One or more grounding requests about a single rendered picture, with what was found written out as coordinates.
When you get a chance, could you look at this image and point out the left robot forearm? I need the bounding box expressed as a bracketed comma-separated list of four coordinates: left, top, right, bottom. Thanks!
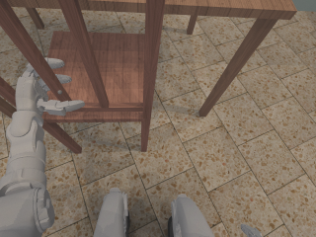
[0, 110, 47, 198]

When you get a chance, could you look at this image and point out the right robot shin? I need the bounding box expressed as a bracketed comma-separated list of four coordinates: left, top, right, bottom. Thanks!
[172, 194, 187, 237]

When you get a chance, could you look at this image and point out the robot left upper arm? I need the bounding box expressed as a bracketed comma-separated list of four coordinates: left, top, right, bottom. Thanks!
[0, 188, 55, 237]

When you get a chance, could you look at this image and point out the chair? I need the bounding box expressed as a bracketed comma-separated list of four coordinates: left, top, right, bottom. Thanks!
[0, 0, 166, 154]

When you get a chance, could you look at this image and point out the robot left thigh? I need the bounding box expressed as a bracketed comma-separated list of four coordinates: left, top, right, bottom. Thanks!
[93, 192, 128, 237]

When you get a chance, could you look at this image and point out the table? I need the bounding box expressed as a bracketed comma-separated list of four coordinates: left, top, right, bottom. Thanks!
[0, 0, 297, 118]

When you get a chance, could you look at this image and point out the left robot hand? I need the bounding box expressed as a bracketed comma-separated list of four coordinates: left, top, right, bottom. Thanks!
[15, 57, 85, 117]

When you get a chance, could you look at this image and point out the right robot hand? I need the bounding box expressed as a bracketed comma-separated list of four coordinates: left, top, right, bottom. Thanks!
[240, 224, 263, 237]

